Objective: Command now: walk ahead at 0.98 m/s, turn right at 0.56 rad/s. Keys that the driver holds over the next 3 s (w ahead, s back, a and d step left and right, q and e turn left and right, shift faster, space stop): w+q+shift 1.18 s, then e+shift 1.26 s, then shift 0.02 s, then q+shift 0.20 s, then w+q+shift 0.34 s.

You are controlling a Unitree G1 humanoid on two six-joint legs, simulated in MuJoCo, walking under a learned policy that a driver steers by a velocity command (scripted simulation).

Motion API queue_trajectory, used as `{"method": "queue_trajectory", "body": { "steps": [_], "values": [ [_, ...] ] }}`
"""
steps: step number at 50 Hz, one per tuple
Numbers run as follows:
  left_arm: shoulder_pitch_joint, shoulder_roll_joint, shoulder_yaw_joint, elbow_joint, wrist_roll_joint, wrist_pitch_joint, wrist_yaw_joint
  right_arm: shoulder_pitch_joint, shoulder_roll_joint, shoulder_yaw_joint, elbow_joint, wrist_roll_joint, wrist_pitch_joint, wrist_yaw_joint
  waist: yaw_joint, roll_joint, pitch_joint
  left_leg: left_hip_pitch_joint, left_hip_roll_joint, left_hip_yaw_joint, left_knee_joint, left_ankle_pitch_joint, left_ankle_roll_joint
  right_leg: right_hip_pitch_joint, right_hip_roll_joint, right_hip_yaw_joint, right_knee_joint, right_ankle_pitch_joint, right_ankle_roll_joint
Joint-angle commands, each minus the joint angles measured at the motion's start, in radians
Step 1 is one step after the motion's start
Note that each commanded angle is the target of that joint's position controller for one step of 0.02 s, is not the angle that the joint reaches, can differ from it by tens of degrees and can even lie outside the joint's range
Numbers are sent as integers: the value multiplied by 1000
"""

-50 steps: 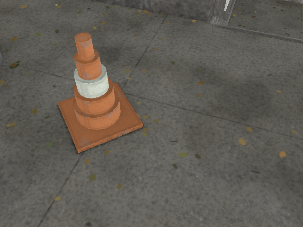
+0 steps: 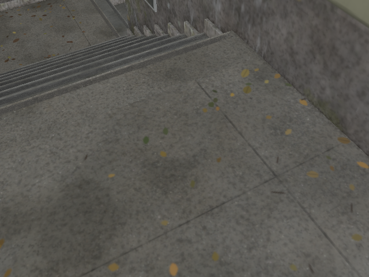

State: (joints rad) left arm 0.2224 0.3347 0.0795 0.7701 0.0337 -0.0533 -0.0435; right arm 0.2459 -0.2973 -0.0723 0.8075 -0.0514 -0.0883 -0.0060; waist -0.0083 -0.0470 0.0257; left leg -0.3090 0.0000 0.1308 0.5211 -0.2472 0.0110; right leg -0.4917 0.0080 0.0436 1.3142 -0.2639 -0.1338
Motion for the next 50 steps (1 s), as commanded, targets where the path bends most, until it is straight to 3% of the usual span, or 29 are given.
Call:
{"method": "queue_trajectory", "body": {
  "steps": [1,4,6,8,10,12,13,14,15,16,17,18,19,22,24,26,30,32,33,35,36,37,38,39,40,41,43,46,50],
  "values": [
    [-21,-86,-47,-106,21,8,-28,133,23,20,30,17,-47,23,10,111,11,126,265,-371,-361,-83,122,-237,-90,112,-19,50,6],
    [-149,-35,-52,-166,21,2,-31,141,-37,13,45,26,-60,29,39,89,81,122,233,-264,-427,40,160,-334,-69,93,-204,149,29],
    [-256,-24,-69,-198,22,-12,-47,142,-44,14,44,44,-57,30,34,53,108,45,167,-173,-491,170,148,-181,-89,-52,-481,282,44],
    [-326,-49,-85,-208,8,-25,-55,195,-104,5,53,51,-57,31,1,58,110,3,183,-164,-540,364,157,20,-50,-112,-587,326,51],
    [-336,-17,-79,-205,5,-31,-37,233,-162,-5,71,46,-49,29,3,70,88,168,204,-154,-457,623,159,42,-25,-112,-672,265,48],
    [-198,39,-54,-167,17,-40,-6,265,-200,-9,91,44,-34,20,73,129,-44,289,209,-146,-179,965,137,222,39,-104,-733,129,33],
    [-2,70,-36,-106,21,-44,10,250,-203,-9,91,48,-23,16,167,142,-144,218,177,-133,63,915,123,456,45,-99,-779,131,27],
    [164,137,-10,-65,42,-47,33,238,-154,1,72,50,-22,18,232,117,-249,-10,123,-127,358,615,114,728,-105,34,-751,9,21],
    [232,224,11,-61,71,-53,47,302,30,34,19,65,-24,25,155,-146,-396,-311,12,-146,731,-212,105,962,-427,470,-822,-314,2],
    [231,206,14,-65,45,-41,41,290,-33,18,-7,95,-18,21,153,-165,-464,-395,1,-212,880,-182,126,896,-487,744,-1007,-414,-23],
    [136,120,-1,-56,31,-42,37,188,-63,8,-16,84,-9,18,114,-69,-263,-458,55,-212,876,-57,127,749,-418,581,-1026,-389,-10],
    [83,59,-12,-49,21,-48,34,141,-37,14,-18,71,-4,26,91,-24,-135,-461,85,-201,826,-3,116,608,-377,428,-1041,-229,-5],
    [55,33,-15,-41,21,-54,33,135,-22,13,-9,61,7,33,57,-15,-93,-429,105,-201,800,9,104,523,-340,325,-1064,-104,11],
    [83,-27,-28,14,-10,-78,31,107,24,13,-28,33,59,53,-5,-39,-23,-419,146,-190,770,21,85,413,-295,106,-1117,96,37],
    [103,-38,-30,42,-22,-91,30,11,33,17,-69,23,76,66,-10,-30,25,-486,154,-162,748,91,78,407,-274,-24,-1152,225,52],
    [103,-42,-33,56,-17,-99,31,-74,40,29,-110,27,75,79,-18,-38,60,-474,138,-116,648,212,84,369,-224,-159,-1175,362,73],
    [126,29,-24,76,-13,-99,48,-218,4,43,-166,28,71,103,-20,21,121,-354,75,12,325,339,136,400,-191,-319,-1210,621,113],
    [170,84,-18,80,-11,-89,63,-213,-23,42,-163,32,71,104,-32,0,81,-247,-10,92,257,320,167,496,-202,-351,-1099,1074,133],
    [170,123,-8,74,-8,-75,75,-163,-43,38,-152,32,71,99,-70,-36,46,-187,-41,98,235,267,183,543,-225,-347,-1007,1241,139],
    [95,182,12,45,5,-37,87,135,-121,3,-74,35,71,79,-231,-78,-108,125,-90,62,239,152,224,514,-266,-314,-635,1378,119],
    [57,185,15,23,12,-21,80,339,-170,-28,-6,35,67,58,-306,-35,-194,375,-104,-13,178,75,252,384,-253,-286,-314,1195,97],
    [21,119,8,16,8,-22,60,300,-219,-63,-2,65,82,34,-270,165,-135,497,-45,-162,91,7,281,124,-47,-273,113,281,119],
    [144,5,-31,-93,7,-46,47,165,-332,-70,-47,21,93,35,-45,336,-184,692,168,-666,27,155,452,-296,48,-148,422,-235,172],
    [66,46,-39,-143,4,-76,49,184,-331,-82,-88,26,96,27,-121,194,-308,740,260,-932,-204,-137,520,-408,24,37,421,-183,158],
    [12,74,-40,-141,3,-93,48,173,-255,-68,-71,28,89,14,-89,44,-134,570,261,-926,-308,-225,454,-432,-36,56,294,-123,148],
    [-11,69,-42,-144,8,-90,48,144,-202,-53,-55,34,77,11,-29,-35,-39,398,223,-840,-315,-166,403,-363,-82,55,163,-85,150],
    [7,49,-53,-131,43,-45,49,92,-164,-37,-66,42,44,4,42,-67,24,146,132,-677,-318,-3,365,-218,-125,50,42,-90,177],
    [-81,14,-66,-174,43,-2,37,99,-151,-28,-69,52,11,11,42,-40,60,-49,32,-531,-349,121,345,-127,-150,-5,-187,-36,213],
    [-281,-20,-88,-253,13,-8,19,177,-171,-41,-60,58,16,14,-54,32,64,13,-21,-505,-319,334,271,-93,-89,-39,-539,309,207]
  ]
}}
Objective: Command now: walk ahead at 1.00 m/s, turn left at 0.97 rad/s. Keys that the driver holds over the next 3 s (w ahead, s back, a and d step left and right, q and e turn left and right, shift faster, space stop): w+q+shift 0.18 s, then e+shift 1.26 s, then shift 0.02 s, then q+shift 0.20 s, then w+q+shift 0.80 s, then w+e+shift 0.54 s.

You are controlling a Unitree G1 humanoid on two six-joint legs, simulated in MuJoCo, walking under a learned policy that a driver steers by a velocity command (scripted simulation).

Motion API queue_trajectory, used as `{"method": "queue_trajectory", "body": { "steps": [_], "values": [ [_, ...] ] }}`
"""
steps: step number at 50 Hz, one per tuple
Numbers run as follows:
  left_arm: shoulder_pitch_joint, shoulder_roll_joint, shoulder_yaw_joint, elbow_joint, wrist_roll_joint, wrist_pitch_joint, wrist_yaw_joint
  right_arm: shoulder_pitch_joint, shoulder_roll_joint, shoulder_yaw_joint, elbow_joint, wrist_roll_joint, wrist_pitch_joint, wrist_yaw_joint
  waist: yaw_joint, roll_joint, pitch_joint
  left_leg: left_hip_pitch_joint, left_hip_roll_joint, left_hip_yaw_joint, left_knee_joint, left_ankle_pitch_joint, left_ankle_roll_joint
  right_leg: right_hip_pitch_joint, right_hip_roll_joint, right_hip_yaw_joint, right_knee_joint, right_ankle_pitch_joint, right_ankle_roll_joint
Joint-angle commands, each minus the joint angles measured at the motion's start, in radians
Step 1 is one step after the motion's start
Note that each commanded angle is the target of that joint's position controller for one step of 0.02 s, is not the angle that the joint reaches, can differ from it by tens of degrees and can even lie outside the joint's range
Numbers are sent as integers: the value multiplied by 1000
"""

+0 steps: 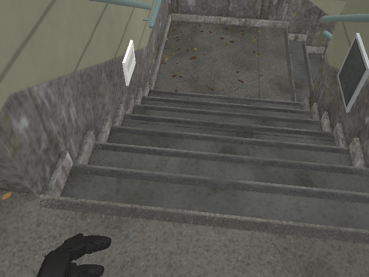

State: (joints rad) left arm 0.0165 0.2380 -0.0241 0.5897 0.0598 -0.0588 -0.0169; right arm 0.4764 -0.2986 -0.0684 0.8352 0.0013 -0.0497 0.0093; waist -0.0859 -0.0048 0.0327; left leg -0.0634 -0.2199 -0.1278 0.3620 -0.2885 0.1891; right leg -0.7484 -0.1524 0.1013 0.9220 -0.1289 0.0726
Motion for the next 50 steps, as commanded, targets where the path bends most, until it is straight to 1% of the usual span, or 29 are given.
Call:
{"method": "queue_trajectory", "body": {
  "steps": [1,5,8,9,10,11,13,15,16,17,18,19,20,21,22,24,25,26,27,29,31,35,40,42,43,44,45,47,50],
  "values": [
    [-82,83,16,-76,-17,-1,-7,-32,-163,-46,-89,10,-24,3,7,29,30,-167,209,-257,-126,463,78,163,98,-97,-190,212,-9],
    [-78,121,24,-95,-32,-10,4,-47,-180,-54,-103,4,-24,-10,17,85,-27,-81,225,-289,-20,580,15,354,151,-64,-374,179,-46],
    [340,259,85,-9,-31,-26,45,-156,-249,-66,-116,-18,-35,-5,262,25,-249,-166,195,-267,494,709,-39,873,139,-40,-355,-85,-79],
    [547,317,108,21,-8,-30,67,-157,-91,-21,-140,-24,-46,-9,303,-118,-375,-320,136,-168,837,189,-36,1082,-114,221,-369,-456,-98],
    [425,400,127,17,5,-26,57,23,-2,11,-192,25,-36,-7,116,-493,-467,-564,45,-39,1073,-208,-83,1152,-344,861,-640,-475,-227],
    [324,277,116,0,-13,-22,43,-17,-85,10,-135,-20,-16,-22,119,-247,-314,-636,128,-26,1117,-112,-77,1022,-271,828,-652,-400,-256],
    [279,140,82,37,-13,-29,25,-138,-89,5,-126,-39,-2,-14,119,-14,-132,-587,166,15,1063,-58,-113,781,-168,422,-562,263,-283],
    [383,142,75,117,-29,-46,15,-233,-61,12,-176,-47,-2,-2,128,-72,-88,-613,166,-18,947,-138,-126,735,-110,262,-544,597,-272],
    [322,28,42,72,-44,-73,36,-266,17,79,-234,-121,-47,63,145,-141,-194,-710,220,7,955,-225,-200,841,-53,212,-551,701,-344],
    [428,138,68,165,-37,-68,24,-329,-46,25,-232,-51,-15,15,123,-102,-87,-648,193,22,815,-183,-171,735,-102,255,-551,762,-291],
    [414,166,76,174,-57,-59,19,-322,-62,34,-257,-54,-4,-2,76,-57,-63,-596,194,54,692,-127,-179,649,-66,207,-585,788,-266],
    [136,163,85,46,-36,-81,6,-228,10,94,-251,-118,-33,36,14,-62,-175,-508,273,39,505,-105,-253,578,46,83,-580,636,-268],
    [32,212,96,24,-14,-78,-9,-231,36,113,-243,-104,-30,66,-7,-78,-163,-194,272,73,417,10,-275,299,115,15,-599,624,-246],
    [-7,256,107,10,6,-71,-26,-189,-1,111,-220,-47,-27,84,-36,-80,-124,-34,244,105,407,235,-285,116,119,36,-593,558,-255],
    [-23,259,111,-14,17,-73,-40,-110,-69,91,-191,-13,-30,90,-60,-2,-103,49,228,108,337,379,-257,37,124,56,-555,475,-252],
    [122,217,102,0,-34,-105,-43,-117,-240,29,-219,-30,-64,67,-43,64,-127,129,267,108,277,571,-109,50,172,84,-399,402,-202],
    [208,146,79,10,-59,-118,-42,-43,-296,5,-239,-61,-83,46,-63,162,-217,275,416,-3,254,1075,46,-8,250,40,-191,268,-106],
    [502,21,39,71,-18,-126,-28,-28,-301,7,-247,-66,-74,49,50,370,-554,421,803,-363,166,1399,401,65,282,-27,44,-554,-20],
    [466,123,68,69,-23,-106,-17,-69,-239,-2,-266,-85,-60,41,28,197,-373,246,776,-398,124,1279,361,28,214,-46,249,-620,15],
    [401,150,63,58,-3,-69,21,-223,-160,5,-280,-16,-54,13,77,109,-302,86,684,-215,65,840,192,24,126,-75,307,-551,52],
    [400,93,34,62,14,-48,32,-324,-95,20,-289,-20,-50,-33,109,129,-232,-73,634,-94,-35,654,127,129,66,-70,273,-450,65],
    [273,39,17,50,-3,-27,-69,-364,-198,-35,-277,-60,-66,-97,81,90,-142,-142,494,192,-111,389,-8,300,91,-216,-85,-208,30],
    [309,117,72,50,-40,-40,-125,-383,-215,-60,-269,-80,-54,-74,131,76,-106,-147,609,187,-34,201,-34,418,92,-173,-311,-5,-77],
    [355,211,126,54,-35,-68,-103,-342,-135,-31,-250,-70,-63,-71,138,-20,-128,-205,509,269,163,-6,-158,591,115,-131,-439,284,-168],
    [433,394,172,41,-24,-96,-72,-284,-12,8,-309,-55,-65,-79,105,-307,-182,-394,317,387,497,-396,-290,780,-129,226,-536,934,-385],
    [417,439,182,7,-10,-120,-79,-249,-12,27,-346,-42,-85,-75,82,-171,-262,-510,217,160,530,-485,-302,869,-231,453,-546,812,-518],
    [433,354,179,37,3,-126,-76,-337,-86,7,-320,-18,-72,-80,137,-102,-145,-600,237,84,619,-412,-310,831,-169,369,-545,657,-452],
    [357,252,150,25,-47,-106,-66,-329,-167,-12,-282,-37,-51,-95,119,-138,-131,-662,265,45,779,-321,-298,754,-112,315,-574,441,-396],
    [275,227,127,-23,-26,-63,-50,-282,-127,21,-269,-70,-40,-84,52,-55,-132,-556,277,10,746,-201,-296,568,-74,314,-634,342,-373]
  ]
}}
Over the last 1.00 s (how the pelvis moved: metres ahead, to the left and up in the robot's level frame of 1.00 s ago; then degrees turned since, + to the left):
0.87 0.15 0.00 40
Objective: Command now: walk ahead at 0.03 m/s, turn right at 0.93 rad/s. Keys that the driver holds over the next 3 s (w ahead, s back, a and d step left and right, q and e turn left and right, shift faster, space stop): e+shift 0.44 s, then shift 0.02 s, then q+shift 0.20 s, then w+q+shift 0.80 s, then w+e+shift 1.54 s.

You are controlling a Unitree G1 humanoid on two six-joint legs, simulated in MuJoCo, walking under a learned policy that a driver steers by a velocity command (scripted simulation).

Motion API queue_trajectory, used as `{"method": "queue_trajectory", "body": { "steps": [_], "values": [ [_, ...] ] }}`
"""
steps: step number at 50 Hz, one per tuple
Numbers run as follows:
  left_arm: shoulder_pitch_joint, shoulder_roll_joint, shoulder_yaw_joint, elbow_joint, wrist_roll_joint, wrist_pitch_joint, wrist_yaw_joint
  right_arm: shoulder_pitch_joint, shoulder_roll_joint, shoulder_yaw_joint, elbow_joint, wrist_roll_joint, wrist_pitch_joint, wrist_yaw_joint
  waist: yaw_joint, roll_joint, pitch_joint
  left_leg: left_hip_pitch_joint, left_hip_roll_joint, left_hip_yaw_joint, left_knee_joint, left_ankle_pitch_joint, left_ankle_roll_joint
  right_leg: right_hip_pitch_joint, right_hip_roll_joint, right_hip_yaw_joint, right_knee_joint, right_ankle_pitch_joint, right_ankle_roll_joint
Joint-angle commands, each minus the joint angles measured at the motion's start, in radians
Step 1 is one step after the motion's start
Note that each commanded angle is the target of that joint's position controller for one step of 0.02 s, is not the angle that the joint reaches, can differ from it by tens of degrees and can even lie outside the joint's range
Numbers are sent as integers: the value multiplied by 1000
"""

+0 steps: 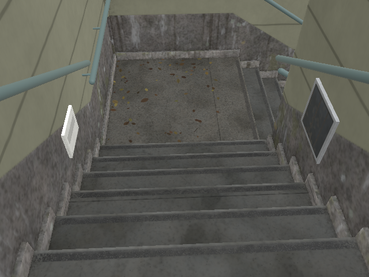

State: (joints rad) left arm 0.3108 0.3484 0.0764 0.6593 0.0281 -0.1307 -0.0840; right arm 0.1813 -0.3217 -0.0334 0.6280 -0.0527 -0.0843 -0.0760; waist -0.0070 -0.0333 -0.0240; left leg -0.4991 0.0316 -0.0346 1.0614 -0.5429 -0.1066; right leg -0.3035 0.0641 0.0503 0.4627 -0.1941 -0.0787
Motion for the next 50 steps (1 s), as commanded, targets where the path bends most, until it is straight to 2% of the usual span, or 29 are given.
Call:
{"method": "queue_trajectory", "body": {
  "steps": [1,5,7,13,16,17,18,19,20,21,23,25,27,29,30,31,32,33,35,36,38,40,41,42,44,45,47,48,50],
  "values": [
    [-26,117,25,-103,11,12,24,14,-94,-6,-59,-11,-2,10,-25,-35,-79,-113,17,-77,31,86,-2,112,-276,360,-180,370,-222],
    [-19,134,20,-134,18,2,30,25,-85,10,-43,-4,22,26,-14,-56,-69,-70,-9,-62,-68,178,-6,60,-209,379,-165,245,-196],
    [-32,134,11,-146,21,12,27,22,-41,32,-51,-12,35,33,-8,-68,-69,19,-31,-17,-122,186,-7,-11,-161,385,-138,192,-183],
    [18,137,19,-142,13,35,10,5,-45,36,-54,28,16,26,57,-90,-84,16,-80,-35,-343,152,12,123,-194,606,-21,342,-223],
    [-25,124,14,-128,-1,55,4,45,-54,27,-33,47,3,32,17,-40,-83,174,-91,-28,-597,325,64,54,-157,648,23,297,-201],
    [-24,103,0,-113,-4,63,1,77,-82,12,-23,50,-5,36,-3,-23,-89,337,-43,-47,-666,516,134,-65,-123,631,49,180,-155],
    [23,49,-24,-97,-5,67,-2,141,-133,-11,-10,54,-20,34,-9,45,-128,581,90,-148,-682,829,271,-243,-54,553,144,-65,-66],
    [114,-43,-48,-125,15,61,-1,131,-214,-34,-18,41,-35,39,49,246,-222,781,423,-452,-716,1228,588,-460,112,292,434,-427,99],
    [68,97,-6,-111,37,57,4,85,-211,-47,-45,-11,-30,39,-14,79,-88,662,490,-454,-781,1151,595,-554,43,215,649,-461,166],
    [47,138,13,-81,40,63,19,9,-166,-40,-57,15,-35,45,7,39,-68,539,404,-310,-807,997,504,-487,-19,172,767,-380,195],
    [40,134,17,-51,46,64,37,-165,-44,0,-113,47,-40,52,52,97,-53,350,243,-82,-816,931,391,-364,-38,90,895,-254,215],
    [-18,83,-13,-85,50,61,22,-173,-81,-9,-118,29,-37,37,35,75,-51,262,185,-20,-819,955,394,-308,-44,18,995,-208,208],
    [-48,51,-30,-96,22,69,24,-115,-95,-18,-98,15,-34,40,-2,73,-51,311,164,4,-811,924,399,-330,-59,14,939,-173,215],
    [-20,-5,-45,-54,22,82,20,-120,24,31,-71,44,-40,84,38,54,-53,356,106,31,-729,855,294,-276,-138,61,630,-109,249],
    [32,-53,-57,-13,26,98,1,-135,46,47,-58,67,-47,121,76,71,-45,315,53,61,-686,825,225,-170,-170,9,403,-103,279],
    [-153,-35,-53,-66,-67,170,56,70,-61,-12,19,70,31,99,-78,120,0,455,80,9,-668,1122,274,-237,-14,-149,262,-192,199],
    [-29,-11,-53,-72,20,148,41,49,-167,-39,16,50,-14,133,8,217,-42,375,137,-79,-649,975,318,-115,-106,-78,282,-160,228],
    [2,32,-39,-55,23,141,56,-15,-202,-71,-10,37,-21,151,20,173,-9,347,171,-130,-662,884,370,-94,-80,-96,199,-146,200],
    [3,89,-22,-57,49,117,89,28,-176,-81,-12,23,-6,167,-30,151,-7,311,205,-263,-731,183,438,-50,-68,-120,92,-213,139],
    [-2,76,-26,-65,53,106,92,20,-133,-68,-3,32,-3,162,-14,165,6,257,225,-358,-765,-141,433,-8,-75,-96,45,-243,99],
    [21,21,-44,-70,32,65,94,-65,-23,-28,-27,22,-9,146,40,115,-8,82,177,-391,-669,-126,381,188,-125,-32,-8,-162,3],
    [169,47,-28,-26,17,20,129,-162,71,11,-81,-3,-24,146,159,-156,-25,-391,-44,-74,-269,68,181,499,-448,454,-216,-390,-286],
    [126,26,-41,-35,14,10,127,-155,75,16,-58,-11,-31,148,135,-113,11,-446,3,-59,-87,71,161,449,-510,477,-280,-372,-267],
    [70,-8,-53,-46,4,10,126,-125,52,10,-36,-3,-27,137,97,-65,36,-436,26,-46,16,121,147,382,-481,386,-283,-340,-204],
    [36,-44,-73,-44,2,16,127,-123,30,5,-28,-17,-27,129,83,-55,54,-422,35,-34,52,220,129,343,-418,213,-303,-233,-133],
    [143,116,-1,15,-32,51,117,-120,-81,-52,-46,35,47,134,90,128,70,-319,34,-21,20,288,135,309,-388,107,-283,-58,-67],
    [112,82,-6,31,-35,72,110,-72,-12,-37,-48,44,103,150,51,-31,86,-255,28,32,35,372,128,255,-328,-62,-240,189,-24],
    [121,66,-9,42,-26,71,112,-64,-11,-41,-48,45,122,150,59,-87,74,-226,22,66,69,457,131,241,-317,-119,-203,193,-29],
    [157,28,-13,69,-4,64,114,-84,-16,-51,-60,32,138,147,69,-109,85,-245,40,57,122,531,155,254,-352,-145,-139,192,-33]
  ]
}}
Over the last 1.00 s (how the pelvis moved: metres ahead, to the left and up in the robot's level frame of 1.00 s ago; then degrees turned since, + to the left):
0.48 -0.10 0.01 -14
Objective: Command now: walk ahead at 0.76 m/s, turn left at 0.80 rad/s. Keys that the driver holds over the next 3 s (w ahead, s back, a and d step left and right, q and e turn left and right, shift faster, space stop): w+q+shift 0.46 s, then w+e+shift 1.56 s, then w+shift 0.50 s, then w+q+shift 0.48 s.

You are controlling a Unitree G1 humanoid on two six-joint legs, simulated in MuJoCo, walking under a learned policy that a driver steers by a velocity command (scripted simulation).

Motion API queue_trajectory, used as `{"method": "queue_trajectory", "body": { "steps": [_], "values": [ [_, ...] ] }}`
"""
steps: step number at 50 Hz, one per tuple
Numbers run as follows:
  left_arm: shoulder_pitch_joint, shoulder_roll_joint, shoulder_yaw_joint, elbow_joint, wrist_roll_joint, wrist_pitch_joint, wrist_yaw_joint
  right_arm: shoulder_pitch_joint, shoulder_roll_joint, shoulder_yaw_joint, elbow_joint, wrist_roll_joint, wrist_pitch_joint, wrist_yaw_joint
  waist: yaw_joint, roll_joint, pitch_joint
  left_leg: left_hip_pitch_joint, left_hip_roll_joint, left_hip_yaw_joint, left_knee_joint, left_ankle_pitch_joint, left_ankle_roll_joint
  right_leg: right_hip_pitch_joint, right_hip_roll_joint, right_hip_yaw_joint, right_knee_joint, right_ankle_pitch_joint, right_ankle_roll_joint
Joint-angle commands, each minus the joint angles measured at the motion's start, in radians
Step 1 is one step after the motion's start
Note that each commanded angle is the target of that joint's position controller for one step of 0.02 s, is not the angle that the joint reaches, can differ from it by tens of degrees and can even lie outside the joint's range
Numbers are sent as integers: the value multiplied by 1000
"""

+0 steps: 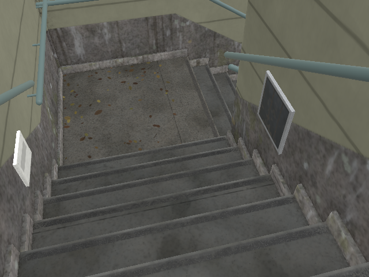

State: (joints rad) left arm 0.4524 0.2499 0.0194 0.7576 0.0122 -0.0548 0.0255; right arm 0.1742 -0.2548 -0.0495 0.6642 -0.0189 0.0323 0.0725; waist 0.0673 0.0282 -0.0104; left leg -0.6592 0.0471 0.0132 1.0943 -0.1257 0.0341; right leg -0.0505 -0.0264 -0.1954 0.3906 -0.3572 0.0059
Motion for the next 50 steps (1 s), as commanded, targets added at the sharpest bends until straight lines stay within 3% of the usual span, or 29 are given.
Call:
{"method": "queue_trajectory", "body": {
  "steps": [1,5,7,11,12,14,16,17,18,19,20,22,23,25,27,28,29,31,33,37,40,41,42,43,44,46,47,49,50],
  "values": [
    [32,120,44,-18,13,-15,7,-90,-81,-37,-102,-10,26,-4,-6,-149,80,-116,29,1,93,111,27,19,-278,94,-35,361,-117],
    [35,154,60,-1,21,-11,13,-132,-86,-49,-126,-19,40,-13,-20,-155,98,-99,27,67,99,23,61,35,-318,24,89,534,-91],
    [133,103,52,46,28,-33,24,-256,-69,-61,-163,-27,39,-6,41,-173,200,-313,76,-68,-26,274,77,180,-364,71,139,227,-38],
    [173,155,69,89,46,-49,39,-305,-72,-58,-163,-41,9,-4,85,-125,236,-422,92,15,-119,191,106,259,-448,22,236,255,7],
    [125,91,52,80,59,-50,55,-288,-25,-31,-132,-18,-9,32,73,64,224,-141,104,43,-485,551,79,60,-361,-121,232,-29,56],
    [26,160,67,116,16,-48,54,-95,5,-38,-30,-13,-3,35,-53,-12,198,410,1,155,-416,569,58,-278,-318,-159,321,90,6],
    [-36,225,93,118,-30,-29,25,371,-101,-86,147,-4,-1,-45,-268,-44,-15,756,-60,193,-412,367,129,-232,-330,-114,831,663,-35],
    [-79,215,96,130,-57,-9,16,503,-159,-109,207,-17,0,-77,-374,77,-77,966,-47,135,-530,431,189,-337,-224,-100,1279,503,-30],
    [-106,131,87,138,-23,4,16,447,-265,-129,211,-27,-6,-79,-366,224,68,963,22,-45,-520,399,258,-658,-48,-38,1803,-445,-26],
    [-27,63,66,27,8,-12,7,354,-358,-99,180,3,-23,-67,-142,296,-49,1048,79,-138,-239,1121,212,-881,-56,92,1873,-428,-5],
    [-43,78,58,-39,36,-31,9,354,-342,-98,149,40,-16,-66,-143,150,-251,1082,136,-325,-337,832,263,-914,-92,186,1702,-334,31],
    [-177,84,34,-42,77,-19,13,292,-245,-84,159,49,-4,-91,-139,16,-149,824,182,-641,-705,-136,349,-962,-85,213,1541,-358,37],
    [-154,55,27,-41,79,-11,10,263,-233,-75,160,36,-23,-87,-104,62,-78,671,228,-795,-663,-200,396,-979,-102,295,1521,-322,20],
    [-186,94,36,16,51,20,7,181,-110,-33,162,-8,-74,-72,-20,-167,88,291,235,-638,-596,-256,326,-877,-184,342,1138,37,41],
    [-248,60,27,8,74,40,-8,193,-156,-39,206,7,-95,-90,-18,-115,119,32,119,-545,-687,-134,268,-616,-144,259,841,252,105],
    [-134,60,32,73,62,46,-6,234,-191,-50,226,-4,-100,-85,-5,5,54,119,118,-512,-610,62,254,-610,-126,252,903,379,85],
    [-213,115,54,42,26,27,-16,257,-97,-43,252,25,-116,-87,-21,-34,75,166,46,-388,-536,-36,181,-648,-137,303,643,629,52],
    [-333,66,42,39,0,11,-39,251,-18,-20,260,51,-137,-87,-66,-13,100,40,-28,-236,-508,-261,106,-412,-60,222,379,1002,-1],
    [-388,23,24,47,2,17,-48,277,-56,-26,253,48,-137,-98,-112,-4,86,74,-13,-192,-457,-250,78,-343,17,224,366,1043,-27],
    [-396,49,47,44,24,24,-53,359,-28,-20,275,-20,-119,-115,-156,15,186,258,-9,-71,-205,103,34,-382,112,115,386,863,-104],
    [56,101,72,165,42,59,-20,242,-98,-18,243,-51,-94,-115,43,-9,77,204,27,68,383,798,16,22,209,-87,270,335,-174],
    [218,129,92,188,28,63,-26,117,-140,-41,210,-24,-95,-127,222,-150,98,94,-67,127,917,666,-12,142,98,93,-43,317,-274],
    [258,125,85,215,-25,66,-36,-69,-41,-17,168,-53,-84,-128,266,-241,178,-287,-184,129,1315,-420,5,259,-33,301,-57,601,-329],
    [150,158,52,177,-37,42,-43,-18,77,27,48,-38,-90,-139,27,-185,122,-498,-146,26,1234,-584,14,311,-155,480,345,1405,-324],
    [202,135,47,188,-34,20,-51,90,-18,12,43,-56,-111,-124,-6,91,-63,-558,-56,-148,872,-445,24,475,-254,726,272,1036,-423],
    [27,145,57,181,6,-8,-20,87,-54,9,90,-72,-122,-129,-104,66,50,-636,31,-256,538,-442,-7,144,-272,908,223,303,-467],
    [-135,125,38,117,5,-17,-2,-58,-76,11,43,-66,-104,-119,-159,166,128,-332,10,-171,131,-212,-74,-291,-130,792,49,96,-408],
    [-79,162,45,149,32,-45,-12,79,-19,16,143,-60,-79,-113,-159,-58,82,105,-8,-62,157,104,-92,-586,-130,766,173,560,-408],
    [-15,114,39,164,-6,-67,0,-23,-110,-9,115,-34,-96,-101,-118,34,81,52,26,-127,-114,484,-79,-483,-28,681,279,338,-342]
  ]
}}
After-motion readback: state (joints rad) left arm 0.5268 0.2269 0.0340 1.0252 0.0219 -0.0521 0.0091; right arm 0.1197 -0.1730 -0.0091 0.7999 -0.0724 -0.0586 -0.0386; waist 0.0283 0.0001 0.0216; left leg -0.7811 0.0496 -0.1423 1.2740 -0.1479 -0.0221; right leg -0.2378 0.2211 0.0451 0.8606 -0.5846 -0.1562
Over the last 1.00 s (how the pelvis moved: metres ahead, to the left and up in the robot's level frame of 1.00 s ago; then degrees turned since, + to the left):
0.06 0.01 -0.01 -15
